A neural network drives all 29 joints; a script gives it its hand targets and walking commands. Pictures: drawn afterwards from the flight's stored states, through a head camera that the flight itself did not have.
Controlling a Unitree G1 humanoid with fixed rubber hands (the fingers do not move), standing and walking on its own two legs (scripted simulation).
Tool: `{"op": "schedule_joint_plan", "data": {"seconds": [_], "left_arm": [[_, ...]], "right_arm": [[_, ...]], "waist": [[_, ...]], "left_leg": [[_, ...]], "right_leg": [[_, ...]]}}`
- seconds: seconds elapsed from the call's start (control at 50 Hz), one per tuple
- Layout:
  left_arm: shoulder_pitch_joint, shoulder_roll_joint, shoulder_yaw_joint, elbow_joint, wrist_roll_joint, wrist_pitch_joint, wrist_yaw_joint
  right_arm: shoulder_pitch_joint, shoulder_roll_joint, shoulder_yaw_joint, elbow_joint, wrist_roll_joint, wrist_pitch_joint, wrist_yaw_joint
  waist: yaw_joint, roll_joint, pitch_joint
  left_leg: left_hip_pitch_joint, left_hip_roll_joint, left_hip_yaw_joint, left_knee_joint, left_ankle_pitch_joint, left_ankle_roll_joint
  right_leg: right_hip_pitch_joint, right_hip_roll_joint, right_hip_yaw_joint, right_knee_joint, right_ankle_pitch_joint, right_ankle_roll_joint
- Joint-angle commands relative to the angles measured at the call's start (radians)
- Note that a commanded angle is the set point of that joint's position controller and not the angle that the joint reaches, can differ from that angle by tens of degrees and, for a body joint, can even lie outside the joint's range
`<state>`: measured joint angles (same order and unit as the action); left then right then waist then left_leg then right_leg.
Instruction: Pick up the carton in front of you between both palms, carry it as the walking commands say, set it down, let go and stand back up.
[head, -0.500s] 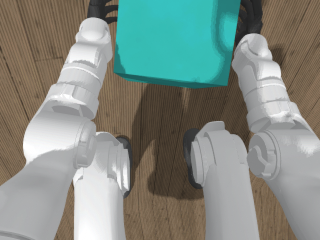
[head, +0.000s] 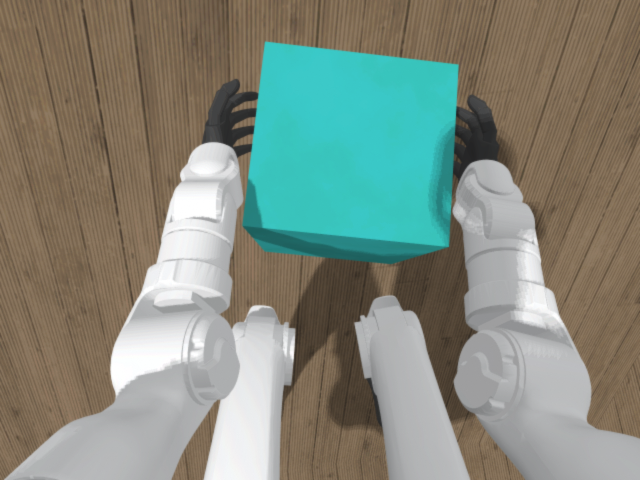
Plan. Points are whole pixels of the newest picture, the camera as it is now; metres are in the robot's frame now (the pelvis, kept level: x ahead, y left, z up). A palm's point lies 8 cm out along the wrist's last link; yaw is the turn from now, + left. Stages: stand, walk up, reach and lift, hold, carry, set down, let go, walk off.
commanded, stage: reach and lift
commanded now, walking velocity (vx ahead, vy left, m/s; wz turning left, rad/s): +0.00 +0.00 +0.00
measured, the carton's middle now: (341, 177) +0.48 -0.04 -0.13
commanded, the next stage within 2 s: none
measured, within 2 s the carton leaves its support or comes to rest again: neither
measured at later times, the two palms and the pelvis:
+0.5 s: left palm (158, 118) +0.46 +0.12 +0.09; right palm (544, 125) +0.44 -0.18 +0.09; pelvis +0.05 +0.00 +0.13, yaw +0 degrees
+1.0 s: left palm out of the picture +0.42 +0.13 +0.24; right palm out of the picture +0.41 -0.17 +0.24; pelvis +0.10 +0.00 +0.27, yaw +0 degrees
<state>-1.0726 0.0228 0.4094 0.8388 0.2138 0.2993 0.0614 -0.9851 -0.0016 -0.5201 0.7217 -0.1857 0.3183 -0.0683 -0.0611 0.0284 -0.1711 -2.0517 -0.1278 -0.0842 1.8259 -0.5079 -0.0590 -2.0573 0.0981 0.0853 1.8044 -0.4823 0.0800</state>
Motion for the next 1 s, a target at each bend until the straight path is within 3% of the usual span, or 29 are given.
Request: {"op": "schedule_joint_plan", "data": {"seconds": [0.0, 0.26, 0.46, 0.74, 0.98], "left_arm": [[-0.559, -1.049, -0.404, 0.001, -0.108, -0.011, -0.22], [-0.374, -1.151, -0.602, -0.147, -0.2, 0.008, -0.228], [-0.178, -1.17, -0.614, -0.148, -0.182, -0.012, -0.219], [0.097, -1.167, -0.645, -0.195, -0.146, -0.038, -0.222], [0.291, -1.163, -0.721, -0.296, -0.164, 0.046, -0.25]], "right_arm": [[-0.65, 1.033, 0.524, 0.009, 0.121, 0.004, 0.267], [-0.449, 1.119, 0.706, -0.093, 0.2, 0.018, 0.264], [-0.248, 1.132, 0.711, -0.065, 0.174, -0.003, 0.26], [0.028, 1.136, 0.747, -0.086, 0.131, -0.035, 0.258], [0.217, 1.139, 0.826, -0.183, 0.142, 0.043, 0.272]], "waist": [[-0.02, 0.003, -0.938], [-0.003, 0.001, -0.966], [0.011, 0.001, -0.786], [0.029, -0.019, -0.585], [0.046, -0.028, -0.395]], "left_leg": [[0.516, -0.068, 0.161, -0.247, 0.042, 0.05], [0.785, -0.063, 0.13, -0.42, 0.153, 0.029], [0.987, -0.049, 0.082, -0.619, 0.19, 0.033], [1.325, -0.014, 0.018, -0.921, 0.339, 0.045], [1.652, 0.017, -0.013, -1.192, 0.508, 0.05]], "right_leg": [[0.589, 0.07, -0.183, -0.229, 0.082, -0.037], [0.854, 0.075, -0.153, -0.398, 0.189, -0.036], [1.04, 0.067, -0.105, -0.587, 0.214, -0.045], [1.383, 0.038, -0.039, -0.885, 0.357, -0.058], [1.709, 0.011, -0.004, -1.155, 0.515, -0.062]]}}
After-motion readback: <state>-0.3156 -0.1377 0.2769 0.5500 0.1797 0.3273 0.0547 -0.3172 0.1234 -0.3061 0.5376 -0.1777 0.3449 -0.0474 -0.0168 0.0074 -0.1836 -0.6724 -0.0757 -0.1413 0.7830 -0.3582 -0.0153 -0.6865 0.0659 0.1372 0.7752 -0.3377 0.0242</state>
